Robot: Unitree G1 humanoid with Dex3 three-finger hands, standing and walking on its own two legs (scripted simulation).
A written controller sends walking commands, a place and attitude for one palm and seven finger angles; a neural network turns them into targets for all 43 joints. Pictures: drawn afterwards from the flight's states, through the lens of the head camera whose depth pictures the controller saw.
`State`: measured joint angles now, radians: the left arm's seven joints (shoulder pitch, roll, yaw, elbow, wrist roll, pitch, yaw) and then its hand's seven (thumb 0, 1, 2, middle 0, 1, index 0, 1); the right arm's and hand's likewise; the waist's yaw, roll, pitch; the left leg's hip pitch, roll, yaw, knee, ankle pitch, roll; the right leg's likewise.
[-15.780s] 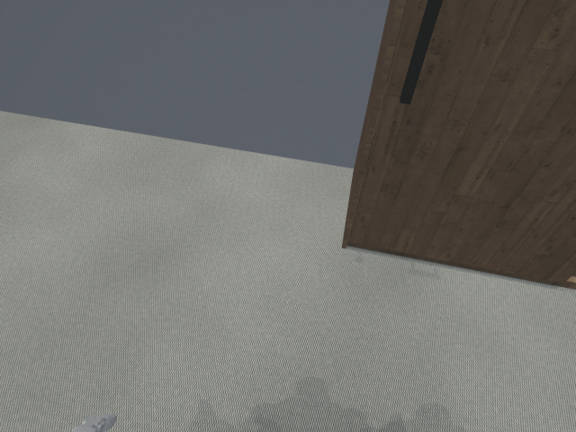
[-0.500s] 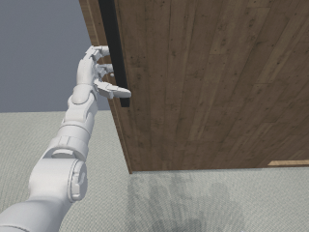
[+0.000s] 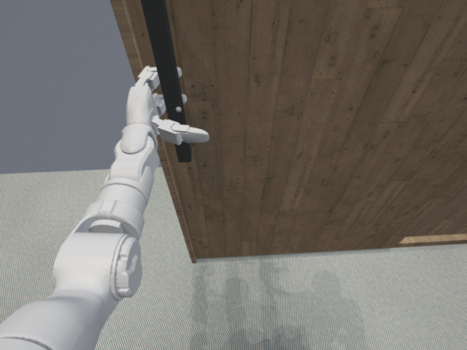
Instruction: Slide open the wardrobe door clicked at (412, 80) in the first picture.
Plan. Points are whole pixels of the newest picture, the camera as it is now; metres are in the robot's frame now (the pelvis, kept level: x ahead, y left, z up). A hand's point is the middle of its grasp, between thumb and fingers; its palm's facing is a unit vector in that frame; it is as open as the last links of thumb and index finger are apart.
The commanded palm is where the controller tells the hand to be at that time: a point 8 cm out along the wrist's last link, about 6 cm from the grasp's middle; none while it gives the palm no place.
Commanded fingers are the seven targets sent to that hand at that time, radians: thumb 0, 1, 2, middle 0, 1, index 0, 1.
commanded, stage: move the hooked fingers beside the handle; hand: left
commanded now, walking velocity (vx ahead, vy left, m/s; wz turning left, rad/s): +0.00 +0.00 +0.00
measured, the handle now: (173, 88) +0.54 +0.09 +0.17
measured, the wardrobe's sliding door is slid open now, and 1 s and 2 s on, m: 0.00 0.00 0.00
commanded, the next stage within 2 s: none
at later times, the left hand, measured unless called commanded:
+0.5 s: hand (158, 110) +0.48 +0.11 +0.16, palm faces +0.01 -1.00 +0.00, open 14.0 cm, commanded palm +0.45 +0.17 +0.16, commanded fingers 0.00 -0.50 0.30 -0.30 -1.20 -0.30 -1.20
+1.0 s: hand (148, 112) +0.47 +0.13 +0.16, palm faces +0.00 -1.00 +0.01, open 14.0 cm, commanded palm +0.44 +0.18 +0.16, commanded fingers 0.00 -0.50 0.30 -0.30 -1.20 -0.30 -1.20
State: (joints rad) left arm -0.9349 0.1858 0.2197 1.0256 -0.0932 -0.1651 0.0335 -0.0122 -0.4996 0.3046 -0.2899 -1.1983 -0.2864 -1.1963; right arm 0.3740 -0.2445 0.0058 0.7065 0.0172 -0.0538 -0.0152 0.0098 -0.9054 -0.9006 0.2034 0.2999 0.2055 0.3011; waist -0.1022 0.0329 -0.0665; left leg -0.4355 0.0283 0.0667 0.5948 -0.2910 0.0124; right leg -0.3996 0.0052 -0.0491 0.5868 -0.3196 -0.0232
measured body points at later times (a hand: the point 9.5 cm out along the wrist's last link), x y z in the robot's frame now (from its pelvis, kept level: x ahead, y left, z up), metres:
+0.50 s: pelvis +0.00 -0.01 +0.00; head +0.03 -0.01 +0.45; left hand +0.47 +0.16 +0.17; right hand +0.06 -0.27 -0.12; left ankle +0.00 +0.11 -0.73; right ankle -0.02 -0.10 -0.73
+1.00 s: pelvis +0.00 +0.00 +0.00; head +0.04 -0.01 +0.45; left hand +0.47 +0.18 +0.17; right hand +0.06 -0.26 -0.12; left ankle +0.00 +0.11 -0.73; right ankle -0.02 -0.10 -0.73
